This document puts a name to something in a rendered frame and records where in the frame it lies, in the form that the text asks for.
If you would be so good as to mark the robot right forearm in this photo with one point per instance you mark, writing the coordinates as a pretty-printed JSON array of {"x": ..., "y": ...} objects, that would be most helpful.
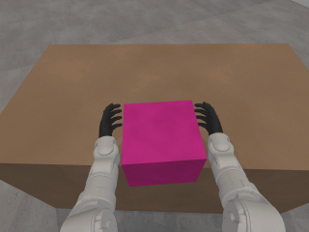
[{"x": 228, "y": 173}]

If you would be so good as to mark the robot right hand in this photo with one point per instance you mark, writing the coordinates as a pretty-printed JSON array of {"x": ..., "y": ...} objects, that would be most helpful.
[{"x": 212, "y": 122}]

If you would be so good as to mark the robot right upper arm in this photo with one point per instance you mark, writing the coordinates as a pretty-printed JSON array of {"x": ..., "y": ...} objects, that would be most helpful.
[{"x": 242, "y": 215}]

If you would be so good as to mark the carton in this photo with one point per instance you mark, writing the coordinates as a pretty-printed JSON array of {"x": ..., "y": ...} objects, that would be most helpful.
[{"x": 162, "y": 143}]

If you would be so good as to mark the robot left forearm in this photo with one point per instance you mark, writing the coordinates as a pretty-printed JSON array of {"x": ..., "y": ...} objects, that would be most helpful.
[{"x": 102, "y": 179}]

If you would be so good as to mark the robot left hand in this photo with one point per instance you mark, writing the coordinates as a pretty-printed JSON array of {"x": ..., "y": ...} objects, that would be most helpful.
[{"x": 105, "y": 127}]

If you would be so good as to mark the robot left upper arm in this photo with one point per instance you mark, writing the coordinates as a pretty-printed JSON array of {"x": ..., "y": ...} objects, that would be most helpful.
[{"x": 99, "y": 219}]

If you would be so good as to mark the pedestal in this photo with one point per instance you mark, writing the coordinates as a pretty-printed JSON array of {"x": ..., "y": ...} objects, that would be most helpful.
[{"x": 259, "y": 92}]

